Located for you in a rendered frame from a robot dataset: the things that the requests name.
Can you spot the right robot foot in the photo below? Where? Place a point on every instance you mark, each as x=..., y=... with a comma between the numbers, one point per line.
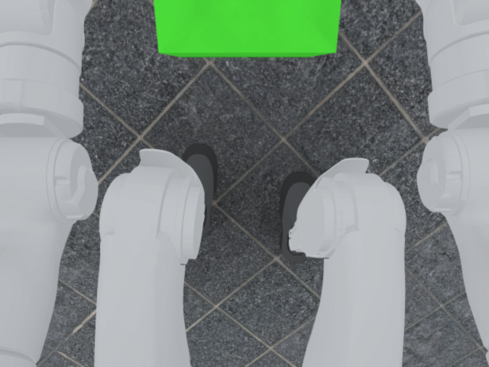
x=293, y=190

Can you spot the right robot upper arm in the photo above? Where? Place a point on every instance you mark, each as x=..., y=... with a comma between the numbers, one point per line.
x=453, y=179

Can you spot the robot left shin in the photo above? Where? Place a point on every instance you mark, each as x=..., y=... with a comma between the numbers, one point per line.
x=149, y=158

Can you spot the carton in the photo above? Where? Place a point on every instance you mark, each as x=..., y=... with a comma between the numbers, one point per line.
x=247, y=28

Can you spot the robot right forearm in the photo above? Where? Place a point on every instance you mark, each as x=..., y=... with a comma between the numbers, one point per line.
x=457, y=41

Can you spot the left robot upper arm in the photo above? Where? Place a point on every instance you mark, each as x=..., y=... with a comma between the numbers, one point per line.
x=46, y=185

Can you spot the robot left forearm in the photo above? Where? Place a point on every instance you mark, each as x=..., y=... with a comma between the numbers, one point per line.
x=41, y=45

